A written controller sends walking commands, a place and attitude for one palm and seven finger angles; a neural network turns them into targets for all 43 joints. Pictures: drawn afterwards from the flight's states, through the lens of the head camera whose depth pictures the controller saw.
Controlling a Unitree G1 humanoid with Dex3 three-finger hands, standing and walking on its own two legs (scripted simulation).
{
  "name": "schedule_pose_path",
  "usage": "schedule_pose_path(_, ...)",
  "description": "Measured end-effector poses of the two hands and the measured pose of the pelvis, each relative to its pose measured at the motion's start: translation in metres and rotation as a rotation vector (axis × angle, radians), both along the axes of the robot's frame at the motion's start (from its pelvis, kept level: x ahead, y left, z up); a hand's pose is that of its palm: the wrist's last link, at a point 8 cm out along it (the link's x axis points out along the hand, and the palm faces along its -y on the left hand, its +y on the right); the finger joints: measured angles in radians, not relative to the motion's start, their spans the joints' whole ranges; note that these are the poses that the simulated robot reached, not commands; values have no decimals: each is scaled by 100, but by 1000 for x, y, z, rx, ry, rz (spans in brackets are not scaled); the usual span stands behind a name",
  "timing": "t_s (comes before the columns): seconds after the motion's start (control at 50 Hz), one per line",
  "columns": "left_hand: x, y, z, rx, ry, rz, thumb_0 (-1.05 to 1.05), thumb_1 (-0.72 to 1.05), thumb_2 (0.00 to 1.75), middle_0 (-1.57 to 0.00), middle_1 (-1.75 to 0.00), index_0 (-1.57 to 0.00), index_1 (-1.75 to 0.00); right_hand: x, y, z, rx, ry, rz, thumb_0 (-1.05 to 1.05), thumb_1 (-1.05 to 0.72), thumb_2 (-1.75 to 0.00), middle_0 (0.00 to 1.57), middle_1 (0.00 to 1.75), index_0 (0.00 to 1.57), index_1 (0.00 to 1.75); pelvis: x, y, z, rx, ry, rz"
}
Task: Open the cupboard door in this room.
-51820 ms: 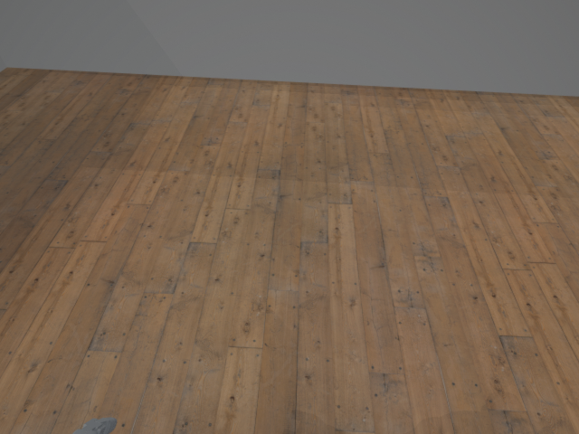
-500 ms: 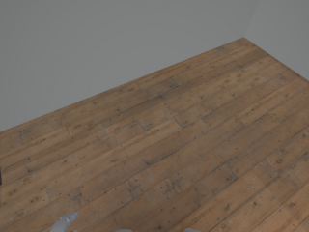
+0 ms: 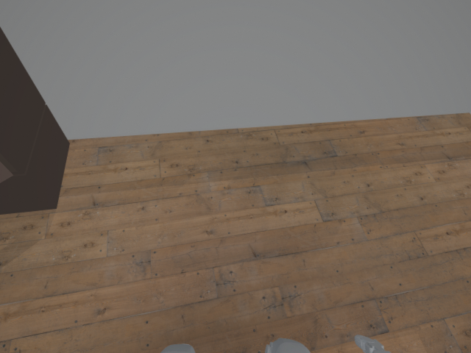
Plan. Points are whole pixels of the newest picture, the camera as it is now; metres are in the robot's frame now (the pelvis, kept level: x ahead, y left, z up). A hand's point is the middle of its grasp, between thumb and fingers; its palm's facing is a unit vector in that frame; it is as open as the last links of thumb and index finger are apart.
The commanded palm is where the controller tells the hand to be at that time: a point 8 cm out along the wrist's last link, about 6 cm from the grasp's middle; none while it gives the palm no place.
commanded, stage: turn to face it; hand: left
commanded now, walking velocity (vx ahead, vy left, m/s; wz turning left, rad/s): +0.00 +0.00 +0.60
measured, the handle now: out of the picture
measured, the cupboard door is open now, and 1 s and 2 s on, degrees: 40 40 40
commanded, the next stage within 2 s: take the last steps up to it in 1.46 s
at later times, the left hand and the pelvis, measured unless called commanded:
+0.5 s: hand out of the picture +0.03 +0.17 -0.16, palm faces +0.31 -0.93 -0.22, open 7.4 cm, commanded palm none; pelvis +0.02 -0.03 +0.01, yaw +19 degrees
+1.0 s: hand out of the picture +0.01 +0.17 -0.14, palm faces +0.58 -0.77 -0.29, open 7.4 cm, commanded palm none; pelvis +0.05 -0.06 +0.00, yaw +37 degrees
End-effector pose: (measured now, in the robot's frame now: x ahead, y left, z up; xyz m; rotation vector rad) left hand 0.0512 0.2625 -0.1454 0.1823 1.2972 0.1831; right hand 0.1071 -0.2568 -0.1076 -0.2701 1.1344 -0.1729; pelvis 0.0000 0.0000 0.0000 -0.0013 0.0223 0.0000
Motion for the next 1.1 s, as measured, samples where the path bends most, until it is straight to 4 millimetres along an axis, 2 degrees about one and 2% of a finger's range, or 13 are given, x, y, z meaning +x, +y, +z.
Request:
schedule_pose_path(0.12,16,-2,21,26,-82,39,1,91,90,-20,-30,-20,-30,-3,1,-4,27,64,43,1,-90,-90,20,30,20,30,3,-10,9,-14,5,64)
schedule_pose_path(0.24,25,-21,30,77,-177,70,1,91,90,-20,-30,-20,-30,4,-19,-26,68,102,70,1,-90,-90,20,30,20,30,9,-35,-1,8,10,138)
schedule_pose_path(0.3,13,-32,35,80,-169,101,0,91,90,-20,-30,-20,-30,16,-26,-29,70,119,95,1,-90,-90,20,30,20,30,10,-39,1,9,-5,184)
schedule_pose_path(0.4,-10,-47,33,43,-119,173,0,90,90,-20,-30,-20,-30,42,-23,-15,63,119,154,1,-91,-90,20,30,19,30,19,-41,10,31,-6,254)
schedule_pose_path(0.48,-32,-49,22,6,-94,246,0,90,90,-20,-30,-21,-30,72,-6,-9,43,100,240,1,-91,-90,20,30,19,30,23,-35,9,37,-4,313)
schedule_pose_path(0.56,-61,-36,-1,-18,-58,334,0,90,90,-20,-30,-21,-30,104,19,-11,13,35,336,1,-91,-90,20,30,19,30,26,-22,-6,13,0,373)
schedule_pose_path(0.62,-74,-27,-4,-4,-17,382,1,90,90,-20,-30,-20,-30,115,33,-5,-2,9,385,1,-91,-90,20,30,19,30,26,-21,-5,7,1,404)
schedule_pose_path(0.68,-74,-20,5,13,-31,422,1,91,90,-20,-30,-20,-30,117,39,0,-10,18,420,1,-91,-90,20,30,20,30,28,-23,2,-5,-1,437)
schedule_pose_path(0.76,-65,-17,19,41,-89,451,1,91,90,-20,-30,-20,-30,119,40,-1,3,49,457,1,-90,-90,20,30,20,30,32,-29,8,-13,-8,479)
schedule_pose_path(0.84,-54,-23,31,79,-144,473,1,91,90,-20,-30,-20,-30,126,34,-11,26,79,482,1,-90,-90,20,30,20,30,39,-42,7,-13,-13,528)
schedule_pose_path(0.9,-53,-33,33,122,-184,494,1,91,90,-20,-30,-20,-30,138,28,-25,48,91,501,1,-90,-90,20,30,20,30,47,-54,-2,8,-7,567)
schedule_pose_path(1.0,-72,-62,37,109,-152,563,0,91,90,-20,-30,-20,-30,160,30,-23,48,110,554,1,-91,-90,20,30,20,30,52,-58,4,17,-23,646)
schedule_pose_path(1.1,-95,-86,29,50,-108,648,0,90,90,-20,-30,-20,-30,177,50,-10,33,109,626,1,-91,-90,20,30,19,30,56,-55,11,32,-12,716)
